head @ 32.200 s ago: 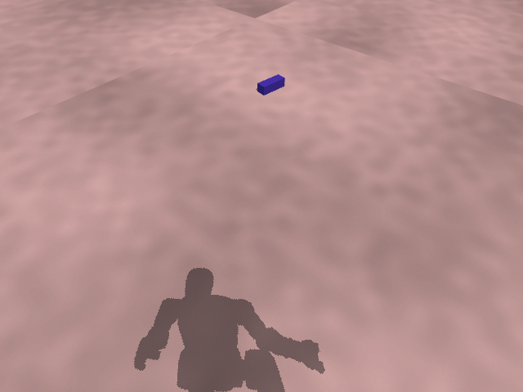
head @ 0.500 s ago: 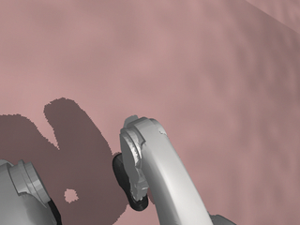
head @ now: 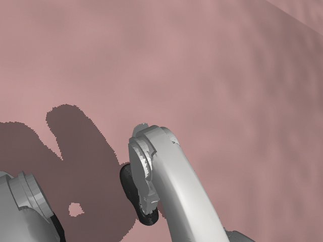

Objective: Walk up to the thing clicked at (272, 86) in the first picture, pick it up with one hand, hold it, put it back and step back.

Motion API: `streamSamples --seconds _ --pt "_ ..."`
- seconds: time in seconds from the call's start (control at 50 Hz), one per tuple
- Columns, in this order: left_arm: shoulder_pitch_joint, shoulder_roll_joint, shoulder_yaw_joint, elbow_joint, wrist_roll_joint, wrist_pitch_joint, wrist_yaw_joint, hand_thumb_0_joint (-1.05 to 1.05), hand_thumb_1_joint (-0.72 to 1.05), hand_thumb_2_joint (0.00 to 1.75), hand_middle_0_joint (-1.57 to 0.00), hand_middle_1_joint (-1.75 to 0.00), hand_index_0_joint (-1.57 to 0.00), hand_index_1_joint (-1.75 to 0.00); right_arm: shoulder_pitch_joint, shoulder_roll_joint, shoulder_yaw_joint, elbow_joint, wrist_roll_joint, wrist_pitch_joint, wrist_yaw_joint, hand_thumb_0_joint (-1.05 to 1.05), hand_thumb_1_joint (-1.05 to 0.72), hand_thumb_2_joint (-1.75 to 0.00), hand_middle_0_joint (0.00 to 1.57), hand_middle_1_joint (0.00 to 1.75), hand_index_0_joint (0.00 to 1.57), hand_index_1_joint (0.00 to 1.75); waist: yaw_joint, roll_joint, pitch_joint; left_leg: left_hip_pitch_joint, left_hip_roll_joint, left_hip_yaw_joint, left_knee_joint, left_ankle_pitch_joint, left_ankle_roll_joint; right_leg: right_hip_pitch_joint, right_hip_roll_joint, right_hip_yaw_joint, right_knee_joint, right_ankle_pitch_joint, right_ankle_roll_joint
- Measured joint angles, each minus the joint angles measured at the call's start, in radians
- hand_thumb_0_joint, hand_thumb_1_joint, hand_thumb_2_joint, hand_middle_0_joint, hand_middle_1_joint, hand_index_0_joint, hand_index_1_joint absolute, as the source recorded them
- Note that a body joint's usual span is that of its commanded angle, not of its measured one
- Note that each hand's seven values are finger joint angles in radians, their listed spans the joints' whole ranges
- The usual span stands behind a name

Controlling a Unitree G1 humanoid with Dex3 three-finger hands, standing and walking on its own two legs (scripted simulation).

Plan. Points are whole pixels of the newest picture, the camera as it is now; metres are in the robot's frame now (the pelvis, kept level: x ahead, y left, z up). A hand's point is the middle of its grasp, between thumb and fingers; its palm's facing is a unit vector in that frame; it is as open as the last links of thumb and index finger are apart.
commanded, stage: settle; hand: left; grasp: from above
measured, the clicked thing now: out of the picture +0.41 +0.31 -0.29
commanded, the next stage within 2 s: lift in 0.98 s
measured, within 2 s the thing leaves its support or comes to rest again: leaves its support in 0.40 s
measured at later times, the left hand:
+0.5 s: hand out of the picture +0.42 +0.31 -0.22, palm faces -0.05 -0.46 -0.89, open 9.8 cm
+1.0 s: hand out of the picture +0.41 +0.31 -0.15, palm faces -0.11 -0.43 -0.90, open 9.7 cm
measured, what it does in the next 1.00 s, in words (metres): stands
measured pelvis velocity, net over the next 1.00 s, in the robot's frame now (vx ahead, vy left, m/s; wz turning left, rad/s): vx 0.00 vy -0.01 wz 0.07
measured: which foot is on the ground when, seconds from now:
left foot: down 0.00-1.00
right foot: down 0.00-1.00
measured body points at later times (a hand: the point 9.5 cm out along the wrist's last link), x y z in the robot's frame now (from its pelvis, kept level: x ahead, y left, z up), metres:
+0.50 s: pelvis +0.00 +0.00 +0.01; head +0.27 +0.11 +0.35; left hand +0.42 +0.32 -0.17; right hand +0.03 -0.25 -0.06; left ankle +0.08 +0.14 -0.28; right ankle +0.12 -0.11 -0.28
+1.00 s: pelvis +0.00 -0.01 +0.03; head +0.24 +0.06 +0.40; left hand +0.42 +0.32 -0.10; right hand +0.04 -0.28 -0.07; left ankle +0.08 +0.14 -0.28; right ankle +0.12 -0.11 -0.28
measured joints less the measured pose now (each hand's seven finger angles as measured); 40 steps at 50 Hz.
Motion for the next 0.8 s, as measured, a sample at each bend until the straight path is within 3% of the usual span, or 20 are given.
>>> streamSamples --seconds 0.2,0.34,0.42,0.56,0.62,0.72,0.8 --pt "0.007 -0.011 -0.002 -0.011 -0.024 0.007 0.011 0.0 0.07 0.41 -0.69 -0.42 -0.74 -0.44 0.011 -0.004 0.001 -0.002 -0.004 -0.002 0.004 0.01 -0.91 -0.9 0.2 0.3 0.19 0.3 0.002 0.002 -0.004 0.007 -0.003 -0.003 0.003 -0.011 -0.003 0.008 -0.003 -0.003 0.004 -0.014 -0.003" --pt "0.001 -0.033 0.02 -0.057 -0.048 0.035 0.002 0.0 0.06 0.42 -0.69 -0.46 -0.74 -0.46 0.015 0.003 -0.009 0.006 -0.001 0.005 0.008 0.01 -0.92 -0.91 0.2 0.3 0.19 0.3 0.021 0.007 -0.008 0.008 -0.004 0.003 -0.007 -0.009 -0.003 0.008 -0.006 0.001 -0.002 -0.014 -0.004" --pt "0.004 -0.057 0.042 -0.107 -0.036 0.058 -0.019 0.0 0.06 0.42 -0.69 -0.46 -0.74 -0.46 0.012 0.013 -0.025 0.014 0.008 0.019 0.012 0.01 -0.92 -0.91 0.2 0.3 0.19 0.3 0.038 0.017 -0.02 0.002 -0.002 0.011 -0.02 -0.002 -0.001 0.002 -0.007 0.006 -0.012 -0.008 -0.003" --pt "0.034 -0.132 0.023 -0.205 0.001 0.107 -0.039 0.0 0.07 0.4 -0.68 -0.45 -0.73 -0.45 0.011 0.025 -0.085 0.027 0.039 0.052 0.015 0.01 -0.91 -0.9 0.2 0.3 0.19 0.3 0.073 0.049 -0.077 -0.007 0.007 0.041 -0.06 0.011 0.006 -0.015 -0.009 0.027 -0.039 0.001 -0.005" --pt "0.051 -0.167 0.019 -0.223 0.0 0.129 -0.043 0.0 0.08 0.4 -0.68 -0.44 -0.73 -0.44 0.011 0.025 -0.109 0.039 0.052 0.063 0.013 0.01 -0.91 -0.9 0.2 0.3 0.19 0.3 0.084 0.066 -0.113 -0.008 0.012 0.058 -0.08 0.013 0.009 -0.023 -0.01 0.039 -0.049 0.001 -0.006" --pt "0.049 -0.196 0.044 -0.216 -0.006 0.154 -0.065 0.01 0.09 0.39 -0.67 -0.42 -0.74 -0.42 0.008 0.019 -0.139 0.058 0.064 0.073 0.001 0.0 -0.91 -0.9 0.2 0.3 0.19 0.3 0.09 0.086 -0.155 -0.005 0.016 0.083 -0.108 0.022 0.012 -0.031 -0.013 0.057 -0.06 0.006 -0.009" --pt "0.035 -0.198 0.056 -0.194 0.026 0.154 -0.097 0.01 0.08 0.4 -0.68 -0.41 -0.75 -0.41 0.008 0.015 -0.162 0.075 0.066 0.082 -0.013 0.0 -0.9 -0.9 0.2 0.3 0.19 0.3 0.09 0.101 -0.175 -0.011 0.017 0.098 -0.121 0.033 0.013 -0.044 -0.015 0.069 -0.063 0.013 -0.011"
